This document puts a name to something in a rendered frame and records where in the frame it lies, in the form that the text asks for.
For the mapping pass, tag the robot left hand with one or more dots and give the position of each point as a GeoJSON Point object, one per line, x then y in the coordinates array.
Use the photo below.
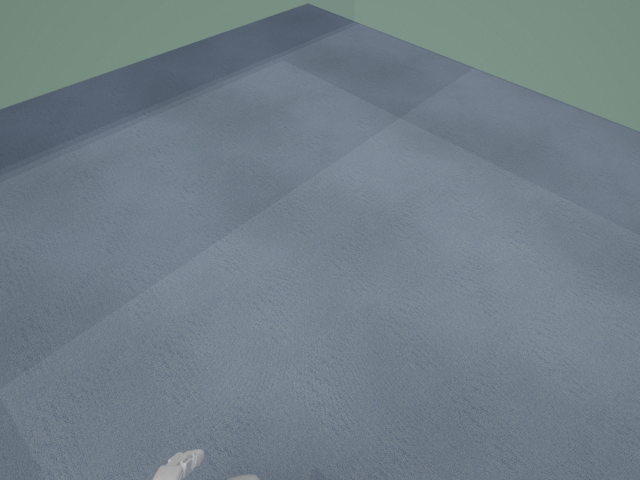
{"type": "Point", "coordinates": [180, 465]}

